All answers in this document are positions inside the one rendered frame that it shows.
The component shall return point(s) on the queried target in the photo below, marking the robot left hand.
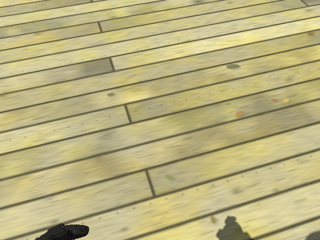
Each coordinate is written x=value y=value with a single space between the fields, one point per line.
x=65 y=232

